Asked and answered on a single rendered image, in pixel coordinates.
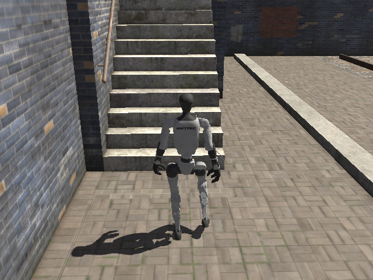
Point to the stairs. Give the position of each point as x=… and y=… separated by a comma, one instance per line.
x=164, y=48

